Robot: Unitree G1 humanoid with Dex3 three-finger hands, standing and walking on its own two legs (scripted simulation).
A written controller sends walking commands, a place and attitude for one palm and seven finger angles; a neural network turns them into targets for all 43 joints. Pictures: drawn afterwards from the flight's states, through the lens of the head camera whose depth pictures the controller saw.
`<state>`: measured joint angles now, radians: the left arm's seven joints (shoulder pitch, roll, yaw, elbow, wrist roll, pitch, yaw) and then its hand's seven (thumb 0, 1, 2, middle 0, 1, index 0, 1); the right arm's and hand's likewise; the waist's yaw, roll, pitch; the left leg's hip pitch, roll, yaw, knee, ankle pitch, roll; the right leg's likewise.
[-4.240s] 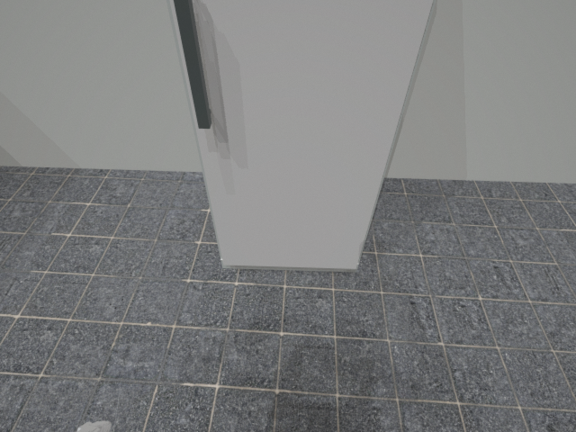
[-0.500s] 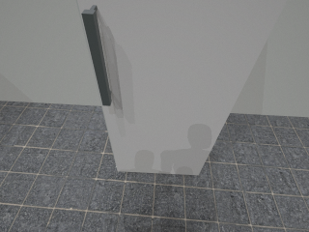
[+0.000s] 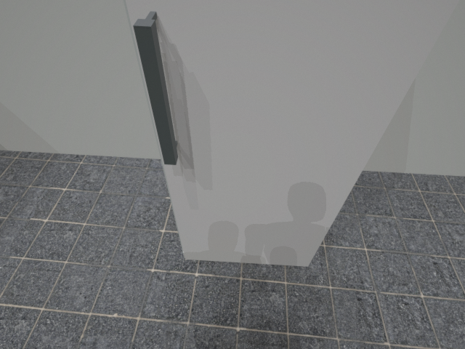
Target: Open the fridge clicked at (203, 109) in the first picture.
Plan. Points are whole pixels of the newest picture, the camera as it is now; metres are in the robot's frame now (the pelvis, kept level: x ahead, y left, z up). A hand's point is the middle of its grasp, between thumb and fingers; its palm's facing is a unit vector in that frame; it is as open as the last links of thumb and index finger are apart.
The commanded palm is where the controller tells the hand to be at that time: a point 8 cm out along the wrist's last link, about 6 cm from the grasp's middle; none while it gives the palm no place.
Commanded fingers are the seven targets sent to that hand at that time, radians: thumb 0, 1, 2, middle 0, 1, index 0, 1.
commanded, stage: come to a stop and stand still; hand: left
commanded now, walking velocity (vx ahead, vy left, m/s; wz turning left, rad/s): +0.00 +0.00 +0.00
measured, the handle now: (163, 99) +0.53 +0.18 +0.15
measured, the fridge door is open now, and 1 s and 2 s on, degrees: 0 0 0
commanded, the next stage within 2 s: look again from close up in 0.20 s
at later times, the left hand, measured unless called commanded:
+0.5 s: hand out of the picture +0.04 +0.19 -0.18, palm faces +0.00 -0.97 -0.23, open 7.4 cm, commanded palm none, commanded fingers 0.00 0.90 0.90 -0.20 -0.30 -0.20 -0.30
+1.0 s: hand out of the picture +0.05 +0.20 -0.18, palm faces -0.01 -0.97 -0.25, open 7.4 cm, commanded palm none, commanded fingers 0.00 0.90 0.90 -0.20 -0.30 -0.20 -0.30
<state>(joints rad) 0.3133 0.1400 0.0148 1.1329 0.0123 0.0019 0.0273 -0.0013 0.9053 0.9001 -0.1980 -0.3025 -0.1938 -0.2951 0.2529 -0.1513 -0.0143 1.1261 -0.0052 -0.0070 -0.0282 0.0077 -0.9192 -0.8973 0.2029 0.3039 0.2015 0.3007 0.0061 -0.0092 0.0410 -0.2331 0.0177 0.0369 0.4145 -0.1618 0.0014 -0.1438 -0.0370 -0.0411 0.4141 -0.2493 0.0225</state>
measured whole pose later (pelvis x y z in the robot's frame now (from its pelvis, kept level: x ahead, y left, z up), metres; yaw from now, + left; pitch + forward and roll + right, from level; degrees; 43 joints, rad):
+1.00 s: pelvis +0.02 +0.00 -0.01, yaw -1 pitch -1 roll +0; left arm 0.24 0.23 0.00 1.07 0.01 0.00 0.02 0.00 0.90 0.90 -0.20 -0.30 -0.20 -0.30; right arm 0.20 -0.22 0.00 1.08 -0.01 -0.01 -0.01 0.00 -0.91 -0.90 0.20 0.30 0.20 0.30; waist 0.00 -0.01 0.04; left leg -0.23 0.02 0.05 0.49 -0.23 0.00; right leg -0.15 -0.04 -0.03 0.49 -0.32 0.02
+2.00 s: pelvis -0.01 +0.00 -0.04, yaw +0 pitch +5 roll -2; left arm 0.32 0.33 0.34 0.00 -0.38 -0.20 -0.38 0.00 0.07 0.55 -0.26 -0.84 -0.25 -0.83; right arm 0.29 -0.25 0.03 0.60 0.05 -0.27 -0.08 0.01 -0.90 -0.90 0.21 0.30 0.21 0.30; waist 0.01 0.04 -0.07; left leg -0.56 0.05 0.00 0.81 -0.34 -0.01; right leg -0.44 -0.01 -0.06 0.78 -0.42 0.01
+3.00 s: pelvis +0.00 -0.02 -0.01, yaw +1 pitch -2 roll -1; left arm -0.09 0.46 0.47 0.13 -0.37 0.15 -0.47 -0.02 -0.50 0.30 -0.30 -1.20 -0.30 -1.20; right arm 0.24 -0.28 0.07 0.59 0.09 -0.22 -0.11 0.01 -0.90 -0.90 0.21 0.30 0.20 0.30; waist 0.05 0.05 -0.03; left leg -0.27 0.05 0.00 0.53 -0.22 -0.02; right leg -0.17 -0.01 -0.07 0.51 -0.31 -0.01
